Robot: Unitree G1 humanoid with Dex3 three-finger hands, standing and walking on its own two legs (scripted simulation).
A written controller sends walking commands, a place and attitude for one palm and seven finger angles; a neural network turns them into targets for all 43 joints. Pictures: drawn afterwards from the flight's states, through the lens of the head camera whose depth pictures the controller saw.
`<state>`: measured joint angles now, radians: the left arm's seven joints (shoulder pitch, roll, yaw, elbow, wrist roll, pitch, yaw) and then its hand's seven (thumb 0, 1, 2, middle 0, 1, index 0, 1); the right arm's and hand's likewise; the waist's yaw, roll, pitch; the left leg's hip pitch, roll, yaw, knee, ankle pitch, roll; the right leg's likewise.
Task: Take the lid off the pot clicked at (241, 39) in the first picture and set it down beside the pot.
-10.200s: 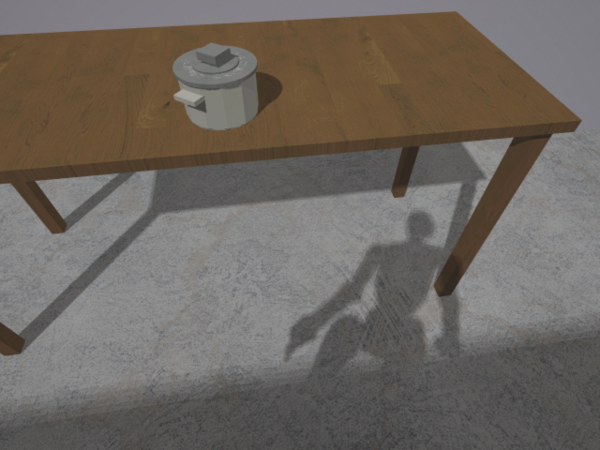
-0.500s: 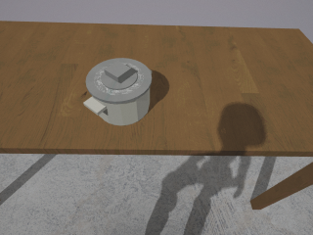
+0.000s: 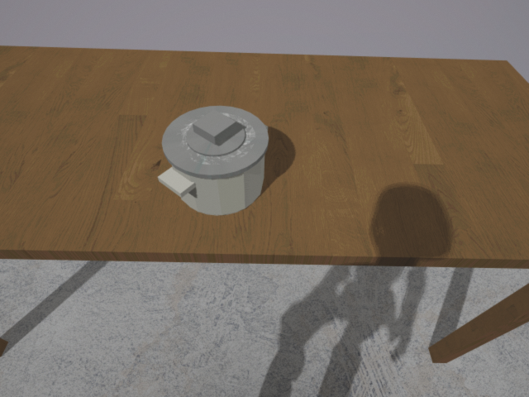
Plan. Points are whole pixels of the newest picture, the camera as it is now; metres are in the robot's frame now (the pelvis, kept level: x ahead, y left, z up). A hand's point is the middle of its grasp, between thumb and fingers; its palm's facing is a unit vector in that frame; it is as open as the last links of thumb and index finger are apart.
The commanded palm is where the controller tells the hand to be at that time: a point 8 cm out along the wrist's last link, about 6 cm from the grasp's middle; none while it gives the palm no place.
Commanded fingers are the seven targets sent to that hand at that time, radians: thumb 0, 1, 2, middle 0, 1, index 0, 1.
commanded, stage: come to a stop and stand still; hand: left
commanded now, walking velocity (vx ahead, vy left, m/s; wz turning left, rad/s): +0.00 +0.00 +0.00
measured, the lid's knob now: (214, 126) +0.47 +0.11 +0.16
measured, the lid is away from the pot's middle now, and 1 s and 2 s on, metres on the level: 0.00 0.00 0.00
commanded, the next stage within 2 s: look again from close up in 0.66 s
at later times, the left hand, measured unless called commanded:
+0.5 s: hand out of the picture -0.01 +0.21 -0.17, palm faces +0.02 -0.98 -0.22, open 7.3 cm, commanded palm none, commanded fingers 0.00 0.90 0.90 -0.20 -0.30 -0.20 -0.30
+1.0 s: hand out of the picture -0.05 +0.20 -0.17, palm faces +0.00 -0.98 -0.20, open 7.3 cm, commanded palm none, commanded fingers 0.00 0.90 0.90 -0.20 -0.30 -0.20 -0.30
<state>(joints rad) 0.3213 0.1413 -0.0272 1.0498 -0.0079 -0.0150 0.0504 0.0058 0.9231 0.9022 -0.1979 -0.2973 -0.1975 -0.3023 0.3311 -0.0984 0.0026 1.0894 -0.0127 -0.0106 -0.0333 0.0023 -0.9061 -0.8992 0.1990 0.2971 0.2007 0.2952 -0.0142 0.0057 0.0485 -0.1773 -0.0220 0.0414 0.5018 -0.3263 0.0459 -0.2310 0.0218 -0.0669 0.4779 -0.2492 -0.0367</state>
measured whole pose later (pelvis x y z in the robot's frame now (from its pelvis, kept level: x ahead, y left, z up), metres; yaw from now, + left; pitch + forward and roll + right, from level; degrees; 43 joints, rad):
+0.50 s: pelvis -0.03 +0.04 +0.00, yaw -1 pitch -2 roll +0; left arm 0.30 0.14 -0.01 1.03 0.01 0.01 0.05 0.00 0.91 0.90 -0.20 -0.30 -0.20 -0.30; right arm 0.23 -0.19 -0.02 1.04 -0.02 0.00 -0.02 0.01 -0.92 -0.90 0.20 0.30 0.20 0.30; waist 0.00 0.03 0.04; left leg -0.15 -0.09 0.09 0.46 -0.27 0.11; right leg -0.24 -0.04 -0.02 0.50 -0.21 0.02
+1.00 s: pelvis -0.03 +0.04 +0.00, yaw -2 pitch -2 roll +0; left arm 0.34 0.13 -0.02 1.08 0.01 0.00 0.05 0.00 0.91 0.90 -0.20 -0.30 -0.20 -0.30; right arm 0.28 -0.14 -0.01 1.10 -0.01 -0.01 -0.02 0.01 -0.91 -0.90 0.20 0.30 0.20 0.30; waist 0.00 0.02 0.04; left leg -0.16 -0.09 0.09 0.44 -0.26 0.11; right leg -0.25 -0.04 -0.01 0.48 -0.20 0.02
